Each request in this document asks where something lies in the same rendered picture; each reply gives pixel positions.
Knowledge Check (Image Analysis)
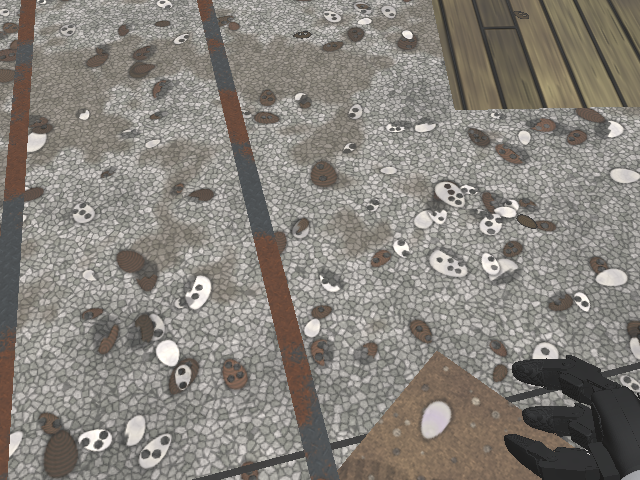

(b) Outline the right robot hand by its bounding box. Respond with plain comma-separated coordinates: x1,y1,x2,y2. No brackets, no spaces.
504,355,640,480

